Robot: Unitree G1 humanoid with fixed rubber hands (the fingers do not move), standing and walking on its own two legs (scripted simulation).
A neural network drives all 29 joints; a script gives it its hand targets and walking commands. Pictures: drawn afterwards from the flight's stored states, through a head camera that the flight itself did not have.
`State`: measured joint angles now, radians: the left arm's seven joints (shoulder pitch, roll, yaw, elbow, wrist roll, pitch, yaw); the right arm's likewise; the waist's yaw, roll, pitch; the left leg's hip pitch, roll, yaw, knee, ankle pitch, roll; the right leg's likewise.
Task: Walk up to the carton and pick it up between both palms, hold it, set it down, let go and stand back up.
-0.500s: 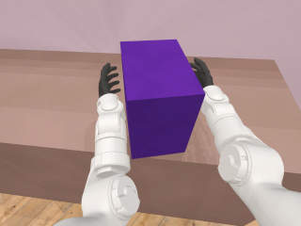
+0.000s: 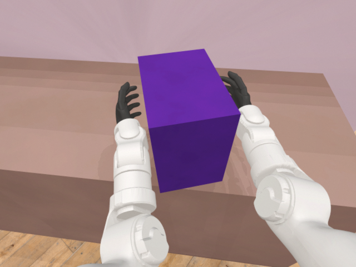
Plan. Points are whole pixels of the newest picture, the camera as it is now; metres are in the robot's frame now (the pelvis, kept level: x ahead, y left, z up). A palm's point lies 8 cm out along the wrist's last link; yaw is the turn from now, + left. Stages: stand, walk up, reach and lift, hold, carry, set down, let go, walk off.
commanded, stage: set down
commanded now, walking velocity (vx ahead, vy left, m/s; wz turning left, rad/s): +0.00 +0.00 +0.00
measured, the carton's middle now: (181, 121) +0.44 +0.06 +0.08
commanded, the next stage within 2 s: none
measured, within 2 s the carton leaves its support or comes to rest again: neither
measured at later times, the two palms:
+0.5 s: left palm (126, 119) +0.38 +0.18 +0.14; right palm (240, 106) +0.44 -0.07 +0.14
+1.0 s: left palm (127, 122) +0.39 +0.18 +0.12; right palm (248, 101) +0.48 -0.09 +0.13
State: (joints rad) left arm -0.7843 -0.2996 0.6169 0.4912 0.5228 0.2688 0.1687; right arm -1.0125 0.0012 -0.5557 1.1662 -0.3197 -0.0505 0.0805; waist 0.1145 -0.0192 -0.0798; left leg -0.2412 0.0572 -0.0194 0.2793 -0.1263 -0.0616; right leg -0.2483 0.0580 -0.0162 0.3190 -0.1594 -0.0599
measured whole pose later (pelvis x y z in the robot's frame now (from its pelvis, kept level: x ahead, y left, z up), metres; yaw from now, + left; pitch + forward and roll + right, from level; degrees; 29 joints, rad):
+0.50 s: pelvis +0.00 +0.00 +0.00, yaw +0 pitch +4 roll +0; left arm -0.79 -0.29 0.60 0.49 0.51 0.27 0.18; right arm -1.01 0.00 -0.54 1.14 -0.31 -0.04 0.09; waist 0.12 -0.02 -0.06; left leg -0.23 0.06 -0.02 0.27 -0.12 -0.06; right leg -0.23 0.06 -0.02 0.31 -0.15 -0.06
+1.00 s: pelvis -0.02 +0.00 -0.01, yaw -1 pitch +15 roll -1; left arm -0.89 -0.07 0.20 0.76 0.05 0.25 0.33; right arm -1.17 -0.29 0.00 1.31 0.23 0.06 0.00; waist 0.23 0.03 -0.17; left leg -0.53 0.09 -0.02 0.39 -0.13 -0.08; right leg -0.50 0.09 -0.02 0.35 -0.11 -0.07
